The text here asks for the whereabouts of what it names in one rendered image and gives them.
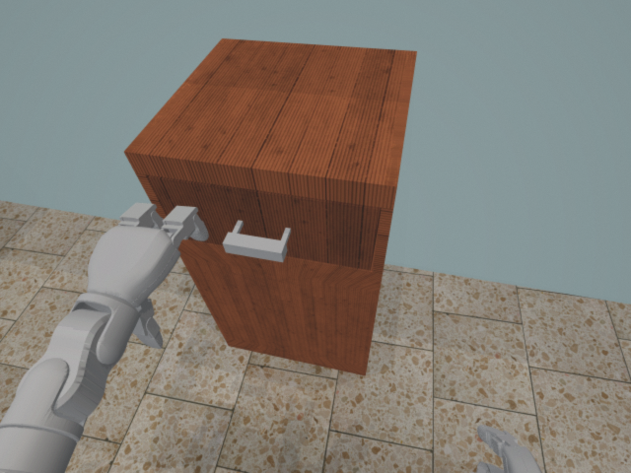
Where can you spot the cabinet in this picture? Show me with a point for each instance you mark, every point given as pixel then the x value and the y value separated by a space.
pixel 319 121

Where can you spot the robot left hand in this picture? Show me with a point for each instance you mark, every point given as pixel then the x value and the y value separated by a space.
pixel 131 260

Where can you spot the handle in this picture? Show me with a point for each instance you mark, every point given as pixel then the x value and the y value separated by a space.
pixel 255 246

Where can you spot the drawer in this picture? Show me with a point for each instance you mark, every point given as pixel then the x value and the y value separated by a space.
pixel 321 230

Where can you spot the robot left forearm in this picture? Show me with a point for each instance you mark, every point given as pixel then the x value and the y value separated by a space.
pixel 41 428

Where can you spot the robot right hand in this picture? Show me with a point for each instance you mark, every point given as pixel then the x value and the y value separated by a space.
pixel 516 459

